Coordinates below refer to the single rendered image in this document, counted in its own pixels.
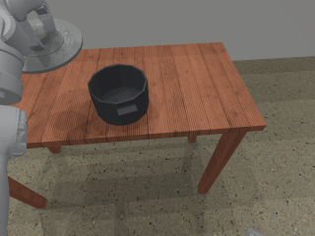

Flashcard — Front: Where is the robot left forearm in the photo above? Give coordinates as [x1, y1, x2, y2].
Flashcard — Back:
[0, 0, 31, 105]

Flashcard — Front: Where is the robot left hand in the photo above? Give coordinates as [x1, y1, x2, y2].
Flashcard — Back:
[23, 0, 56, 52]

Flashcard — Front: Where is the pot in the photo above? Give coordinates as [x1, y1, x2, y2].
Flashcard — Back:
[88, 63, 150, 126]

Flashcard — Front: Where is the lid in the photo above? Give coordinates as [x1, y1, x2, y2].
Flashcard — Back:
[22, 18, 84, 75]

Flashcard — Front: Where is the table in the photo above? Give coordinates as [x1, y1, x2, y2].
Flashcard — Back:
[6, 42, 267, 208]

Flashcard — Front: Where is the knob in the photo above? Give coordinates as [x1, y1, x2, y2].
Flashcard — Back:
[31, 26, 51, 45]

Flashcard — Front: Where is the left robot upper arm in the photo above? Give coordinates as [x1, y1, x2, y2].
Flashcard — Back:
[0, 104, 29, 236]

